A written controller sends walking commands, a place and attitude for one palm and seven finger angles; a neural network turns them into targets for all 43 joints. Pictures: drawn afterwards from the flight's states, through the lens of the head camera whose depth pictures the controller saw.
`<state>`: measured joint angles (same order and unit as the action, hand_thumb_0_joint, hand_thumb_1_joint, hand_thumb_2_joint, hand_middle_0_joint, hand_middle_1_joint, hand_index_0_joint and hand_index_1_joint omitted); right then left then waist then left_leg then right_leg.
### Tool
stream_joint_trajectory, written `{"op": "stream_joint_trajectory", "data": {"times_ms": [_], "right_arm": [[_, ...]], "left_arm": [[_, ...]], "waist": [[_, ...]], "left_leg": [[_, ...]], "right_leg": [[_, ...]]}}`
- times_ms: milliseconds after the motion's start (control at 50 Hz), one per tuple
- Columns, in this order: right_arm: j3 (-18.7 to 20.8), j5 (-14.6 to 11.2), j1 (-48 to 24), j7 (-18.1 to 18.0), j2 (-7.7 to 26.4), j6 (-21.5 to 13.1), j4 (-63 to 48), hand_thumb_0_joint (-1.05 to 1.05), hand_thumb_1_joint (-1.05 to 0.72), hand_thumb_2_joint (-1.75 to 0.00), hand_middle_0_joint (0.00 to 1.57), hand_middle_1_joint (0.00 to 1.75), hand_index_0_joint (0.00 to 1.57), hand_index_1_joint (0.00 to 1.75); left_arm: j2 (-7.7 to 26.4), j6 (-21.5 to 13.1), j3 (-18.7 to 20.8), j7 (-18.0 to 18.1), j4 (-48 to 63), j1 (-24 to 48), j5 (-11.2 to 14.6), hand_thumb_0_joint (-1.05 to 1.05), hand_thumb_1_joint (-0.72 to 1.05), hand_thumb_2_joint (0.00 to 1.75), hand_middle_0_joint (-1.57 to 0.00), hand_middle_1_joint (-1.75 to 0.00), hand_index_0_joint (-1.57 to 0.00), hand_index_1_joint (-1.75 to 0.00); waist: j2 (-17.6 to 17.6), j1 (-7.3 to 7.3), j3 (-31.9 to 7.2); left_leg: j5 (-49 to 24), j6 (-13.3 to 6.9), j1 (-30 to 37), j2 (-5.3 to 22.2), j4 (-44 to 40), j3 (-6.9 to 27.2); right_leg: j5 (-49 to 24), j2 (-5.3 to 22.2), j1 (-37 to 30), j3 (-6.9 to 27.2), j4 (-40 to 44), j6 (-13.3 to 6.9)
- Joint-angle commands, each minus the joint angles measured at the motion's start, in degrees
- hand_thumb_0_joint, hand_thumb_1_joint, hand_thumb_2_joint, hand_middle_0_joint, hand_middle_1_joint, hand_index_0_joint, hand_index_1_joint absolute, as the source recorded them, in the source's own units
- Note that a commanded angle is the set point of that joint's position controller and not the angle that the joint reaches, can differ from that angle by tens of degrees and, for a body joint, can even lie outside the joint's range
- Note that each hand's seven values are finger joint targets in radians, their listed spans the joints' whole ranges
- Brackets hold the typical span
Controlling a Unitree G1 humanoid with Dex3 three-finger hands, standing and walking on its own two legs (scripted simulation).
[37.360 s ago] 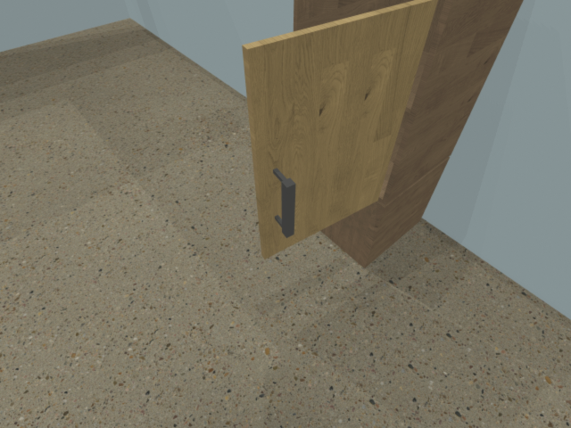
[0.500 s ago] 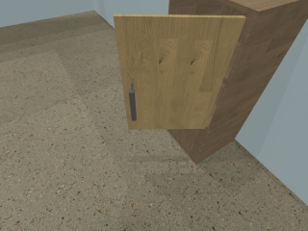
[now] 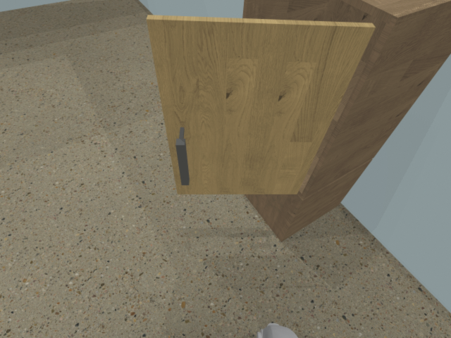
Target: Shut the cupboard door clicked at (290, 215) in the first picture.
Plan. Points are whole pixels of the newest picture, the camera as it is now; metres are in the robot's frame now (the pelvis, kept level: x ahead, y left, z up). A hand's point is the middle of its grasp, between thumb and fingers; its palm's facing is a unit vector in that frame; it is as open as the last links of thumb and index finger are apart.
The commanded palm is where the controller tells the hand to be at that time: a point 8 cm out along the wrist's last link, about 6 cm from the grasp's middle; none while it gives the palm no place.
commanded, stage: shuffle to correct the standing spot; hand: left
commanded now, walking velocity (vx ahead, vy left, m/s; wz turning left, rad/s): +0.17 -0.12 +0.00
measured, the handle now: (183, 157) +0.57 +0.13 -0.11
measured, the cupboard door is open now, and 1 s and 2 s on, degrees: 59 59 59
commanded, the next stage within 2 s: come to a stop and stand still in 0.26 s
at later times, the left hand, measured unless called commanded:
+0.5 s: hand (168, 327) +0.17 +0.12 -0.20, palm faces +0.07 -0.99 -0.15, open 7.3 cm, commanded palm none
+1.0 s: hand (152, 309) +0.20 +0.16 -0.20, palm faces +0.13 -0.97 -0.21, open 7.3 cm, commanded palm none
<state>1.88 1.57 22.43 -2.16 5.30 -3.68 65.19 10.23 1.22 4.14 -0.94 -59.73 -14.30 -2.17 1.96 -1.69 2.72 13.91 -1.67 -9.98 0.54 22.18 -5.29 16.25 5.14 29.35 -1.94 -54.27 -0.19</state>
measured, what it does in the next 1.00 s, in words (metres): walks ahead: right foot, then left foot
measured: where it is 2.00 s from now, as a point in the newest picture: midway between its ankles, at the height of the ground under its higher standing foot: outside the picture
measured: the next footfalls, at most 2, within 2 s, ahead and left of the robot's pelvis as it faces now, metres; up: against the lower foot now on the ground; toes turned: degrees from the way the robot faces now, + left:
right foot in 0.16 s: +0.16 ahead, -0.19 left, +0.00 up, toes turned -4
left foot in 0.38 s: +0.17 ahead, +0.05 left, +0.00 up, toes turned +10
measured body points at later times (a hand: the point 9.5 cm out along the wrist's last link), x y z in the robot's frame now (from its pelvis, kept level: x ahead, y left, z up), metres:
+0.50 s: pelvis +0.15 -0.06 -0.01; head +0.19 -0.03 +0.44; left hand +0.17 +0.17 -0.18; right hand +0.21 -0.29 -0.15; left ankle +0.13 +0.04 -0.74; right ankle +0.14 -0.19 -0.70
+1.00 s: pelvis +0.17 -0.04 -0.02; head +0.22 +0.00 +0.43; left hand +0.20 +0.21 -0.18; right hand +0.29 -0.27 -0.15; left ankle +0.18 +0.05 -0.74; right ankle +0.17 -0.20 -0.70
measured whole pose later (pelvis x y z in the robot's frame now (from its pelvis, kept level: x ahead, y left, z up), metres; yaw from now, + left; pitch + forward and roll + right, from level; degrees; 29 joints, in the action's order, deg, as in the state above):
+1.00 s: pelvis +0.17 -0.04 -0.02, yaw +5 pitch +0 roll -1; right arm 2.4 1.4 6.9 -1.1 8.7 0.8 54.8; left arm 12.7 3.7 4.2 1.9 -55.5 -11.3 -1.6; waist 3.3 1.1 6.2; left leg 18.4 -3.0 -18.2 -0.1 35.9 -2.3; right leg 28.7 2.3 23.8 1.3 -53.9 2.1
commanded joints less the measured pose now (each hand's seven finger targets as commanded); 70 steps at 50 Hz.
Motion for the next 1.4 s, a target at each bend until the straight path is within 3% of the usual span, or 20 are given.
{"op": "stream_joint_trajectory", "data": {"times_ms": [0, 80, 120, 180, 300, 320, 360, 420, 480, 540, 600, 700, 840, 860, 880, 900, 1020, 1220, 1320, 1380], "right_arm": [[2.7, 0.3, 2.0, -0.3, 10.9, -0.1, -1.7, 0.00, -0.90, -0.90, 0.20, 0.30, 0.20, 0.30], [3.4, 0.4, 0.4, 0.2, 11.7, 1.0, -2.2, 0.00, -0.90, -0.90, 0.20, 0.30, 0.20, 0.30], [1.8, -0.2, 2.3, 1.1, 5.2, 1.5, -3.6, 0.00, -0.90, -0.90, 0.20, 0.30, 0.20, 0.30], [2.3, 0.0, -4.8, 1.1, 7.5, 2.3, -6.6, 0.00, -0.90, -0.90, 0.20, 0.30, 0.20, 0.30], [1.1, 0.3, 1.6, 1.6, 4.1, 2.0, -4.8, 0.00, -0.90, -0.90, 0.20, 0.30, 0.20, 0.30], [1.4, 0.3, 4.2, 1.6, 5.9, 1.6, -4.1, 0.00, -0.90, -0.90, 0.20, 0.30, 0.20, 0.30], [3.6, 1.1, 8.2, 0.6, 16.7, 1.5, -5.1, 0.00, -0.90, -0.90, 0.20, 0.30, 0.20, 0.30], [1.4, 0.6, -1.7, -0.6, 11.7, 0.7, -6.9, 0.00, -0.90, -0.90, 0.20, 0.30, 0.20, 0.30], [1.7, -0.1, -7.3, -0.8, 13.4, 1.4, -7.7, 0.00, -0.90, -0.90, 0.20, 0.30, 0.20, 0.30], [3.2, -0.8, -7.2, -0.6, 13.8, 2.9, -8.1, 0.00, -0.90, -0.90, 0.20, 0.30, 0.20, 0.30], [3.5, -1.5, -7.6, -0.4, 8.5, 4.8, -9.5, 0.00, -0.90, -0.90, 0.20, 0.30, 0.20, 0.30], [3.2, -1.2, -13.6, 0.3, 9.1, 6.0, -10.7, 0.00, -0.90, -0.90, 0.20, 0.30, 0.20, 0.30], [2.7, -1.2, -7.2, 1.2, 8.1, 4.8, -9.7, 0.00, -0.90, -0.90, 0.20, 0.30, 0.20, 0.30], [2.9, -1.0, -6.3, 1.2, 10.3, 4.2, -9.6, 0.00, -0.90, -0.90, 0.20, 0.30, 0.20, 0.30], [3.7, -0.3, -7.0, 1.2, 15.5, 3.5, -11.0, 0.00, -0.90, -0.90, 0.20, 0.30, 0.20, 0.30], [3.7, -0.1, -8.3, 1.2, 17.9, 4.1, -12.5, 0.00, -0.90, -0.90, 0.20, 0.30, 0.20, 0.30], [1.8, -0.1, -10.3, -0.7, 12.7, 3.0, -11.9, 0.00, -0.90, -0.90, 0.20, 0.30, 0.20, 0.30], [2.4, 0.1, -6.6, -0.2, 13.7, 3.6, -7.5, 0.00, -0.90, -0.90, 0.20, 0.30, 0.20, 0.30], [0.3, -1.1, -6.9, 0.8, 6.4, 3.8, -6.5, 0.00, -0.90, -0.90, 0.20, 0.30, 0.20, 0.30], [0.3, -0.5, -4.8, 0.9, 8.1, 3.7, -3.5, 0.00, -0.90, -0.90, 0.20, 0.30, 0.20, 0.30]], "left_arm": [[0.1, -1.4, -0.3, -0.9, 4.9, 2.7, 0.9, 0.00, 0.90, 0.90, -0.20, -0.30, -0.20, -0.30], [3.0, -2.1, 0.7, -0.7, 3.0, -3.1, 0.8, 0.00, 0.90, 0.90, -0.20, -0.30, -0.20, -0.30], [12.4, -3.3, 2.3, 0.9, -0.1, -12.8, 0.5, 0.00, 0.90, 0.90, -0.20, -0.30, -0.20, -0.30], [8.5, -2.6, 1.6, 2.0, 1.4, -6.7, 0.9, 0.00, 0.90, 0.90, -0.20, -0.30, -0.20, -0.30], [6.2, -2.5, 0.3, 2.0, 2.8, 0.3, 0.8, 0.00, 0.90, 0.90, -0.20, -0.30, -0.20, -0.30], [4.8, -2.1, -0.3, 1.7, 3.0, -0.1, 1.1, 0.00, 0.90, 0.90, -0.20, -0.30, -0.20, -0.30], [2.0, -1.7, -0.9, 0.6, 7.2, 3.3, 1.1, 0.00, 0.90, 0.90, -0.20, -0.30, -0.20, -0.30], [3.4, -1.9, -0.6, 1.1, 5.6, 3.2, 1.0, 0.00, 0.90, 0.90, -0.20, -0.30, -0.20, -0.30], [2.7, -1.3, -1.1, 1.7, 3.1, -2.1, 1.6, 0.00, 0.90, 0.90, -0.20, -0.30, -0.20, -0.30], [6.2, -1.8, -0.3, 2.1, 2.9, -6.9, 0.8, 0.00, 0.90, 0.90, -0.20, -0.30, -0.20, -0.30], [12.2, -1.8, 1.2, 2.8, 2.8, -9.3, 0.6, 0.00, 0.90, 0.90, -0.20, -0.30, -0.20, -0.30], [9.9, -0.8, 1.2, 3.9, 5.6, -4.1, 0.1, 0.00, 0.90, 0.90, -0.20, -0.30, -0.20, -0.30], [11.0, 0.0, 1.9, 3.4, 8.3, 1.7, 0.3, 0.00, 0.90, 0.90, -0.20, -0.30, -0.20, -0.30], [9.0, 0.4, 1.4, 3.1, 8.4, 0.5, 0.8, 0.00, 0.90, 0.90, -0.20, -0.30, -0.20, -0.30], [4.9, 0.9, 0.7, 3.0, 9.1, -2.1, 1.3, 0.00, 0.90, 0.90, -0.20, -0.30, -0.20, -0.30], [4.9, 1.2, 0.1, 3.4, 9.6, -1.0, 1.3, 0.00, 0.90, 0.90, -0.20, -0.30, -0.20, -0.30], [5.8, 0.9, 0.3, 2.4, 6.2, -1.5, 1.2, 0.00, 0.90, 0.90, -0.20, -0.30, -0.20, -0.30], [3.3, 0.6, -1.0, 1.7, 5.2, 0.3, 1.3, 0.00, 0.90, 0.90, -0.20, -0.30, -0.20, -0.30], [9.0, -1.1, -0.9, 3.0, 2.3, -1.5, 1.4, 0.00, 0.90, 0.90, -0.20, -0.30, -0.20, -0.30], [6.1, -1.7, -1.9, 2.8, 0.9, -0.1, 1.7, 0.00, 0.90, 0.90, -0.20, -0.30, -0.20, -0.30]], "waist": [[-9.8, -0.21, 2.7], [-5.1, 2.79, -0.6], [17.5, 6.26, -6.1], [13.3, 4.31, -1.5], [3.9, -2.02, -1.6], [-2.6, -2.82, -1.9], [-21.1, -5.49, 2.4], [-13.4, -0.04, 4.4], [-12.7, 1.56, -4.0], [-4.4, 3.01, -7.0], [12.7, 4.91, -8.4], [9.3, 4.40, -6.4], [9.1, 0.30, -7.2], [2.4, 0.14, -7.6], [-15.5, 0.66, -7.3], [-17.2, -0.37, -5.9], [-8.5, 1.51, -5.2], [-11.4, 0.33, -3.1], [3.2, 0.65, 0.1], [6.0, 0.09, -0.5]], "left_leg": [[-2.6, -7.3, -2.2, 14.3, -10.8, 9.9], [2.1, -3.7, -8.0, 11.1, 0.1, 7.3], [17.7, 1.3, -26.2, 0.3, 27.9, -3.2], [17.1, 0.4, -28.1, 5.7, 45.1, 3.3], [1.3, 2.3, 0.4, 2.1, 11.4, -3.8], [0.9, 2.5, 6.5, 3.3, 5.6, -0.7], [8.3, -8.9, 5.3, 26.6, -11.9, 32.3], [-39.6, -9.0, 0.7, 20.7, -3.3, 16.5], [-51.4, -5.3, 6.4, 14.3, 3.4, 5.0], [-40.3, -1.0, 5.4, 9.6, 11.4, 2.5], [22.4, 3.6, -14.4, -1.9, 33.0, 0.9], [17.2, 4.5, -20.8, -0.7, 43.1, 6.4], [-1.1, 4.0, -1.9, -1.2, 8.2, 0.9], [-9.2, 3.0, 4.8, 2.4, 1.7, 3.8], [-24.6, -2.9, 5.5, 17.4, -2.6, 21.1], [-24.9, -9.5, -4.4, 23.4, -4.8, 25.9], [-34.9, -8.9, 4.0, 15.8, -1.6, 14.5], [-11.3, -6.9, 0.7, 14.0, -5.9, 16.7], [1.8, 2.5, -6.7, 2.6, 3.6, 4.8], [-7.1, 2.4, -0.4, 3.8, 2.3, 4.9]], "right_leg": [[-1.3, 0.6, -2.0, -2.0, 12.9, 0.8], [-6.0, -2.7, -20.4, -5.1, 26.3, 0.3], [1.9, 14.3, -38.5, 17.6, 36.5, -7.0], [12.1, 15.0, -24.2, 19.0, 41.6, -11.7], [1.0, 6.7, -7.1, 2.8, 32.0, -7.5], [4.7, 3.9, -3.5, 0.8, 25.6, -5.6], [17.6, -3.4, 10.3, -3.7, 1.5, -0.2], [10.9, 0.9, 5.5, 3.3, -3.2, 1.4], [3.8, -1.5, -7.4, -1.7, 15.0, 1.2], [-25.0, -1.1, -17.2, -2.5, 27.5, 0.9], [-74.8, 18.5, -29.5, 13.3, 26.7, -11.3], [-56.5, 14.9, -28.2, 8.5, 27.8, -11.4], [-30.1, 9.3, -17.2, 4.7, 23.7, -5.5], [-19.2, 6.1, -12.5, 2.8, 19.1, -2.4], [8.4, -1.3, -4.0, -1.9, 10.5, 2.2], [20.3, -3.2, -6.9, 1.8, 0.3, 2.3], [9.0, -3.5, -0.8, 5.7, -10.0, 3.0], [8.5, -3.7, -14.4, 0.5, 20.4, 1.1], [-3.0, 10.0, -18.0, 11.9, 40.6, -4.8], [-5.8, 3.2, -15.3, 6.5, 37.0, -2.3]]}}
